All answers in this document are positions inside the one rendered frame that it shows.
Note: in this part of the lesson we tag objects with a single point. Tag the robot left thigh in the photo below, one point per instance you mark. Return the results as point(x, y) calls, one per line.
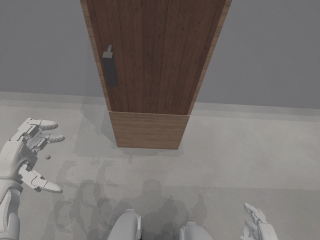
point(127, 227)

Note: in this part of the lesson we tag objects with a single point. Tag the cupboard door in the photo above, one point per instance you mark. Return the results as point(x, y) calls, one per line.
point(159, 49)

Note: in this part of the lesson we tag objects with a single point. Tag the right robot hand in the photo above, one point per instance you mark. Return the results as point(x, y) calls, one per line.
point(261, 229)

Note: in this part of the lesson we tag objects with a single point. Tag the robot right shin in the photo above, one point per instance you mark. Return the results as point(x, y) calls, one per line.
point(191, 223)

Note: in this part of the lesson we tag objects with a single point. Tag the left robot hand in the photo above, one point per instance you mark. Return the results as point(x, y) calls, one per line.
point(15, 153)

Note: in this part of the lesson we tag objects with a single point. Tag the left robot forearm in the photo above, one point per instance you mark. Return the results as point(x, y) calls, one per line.
point(10, 190)

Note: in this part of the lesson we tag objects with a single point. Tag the handle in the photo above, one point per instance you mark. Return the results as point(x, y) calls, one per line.
point(109, 66)

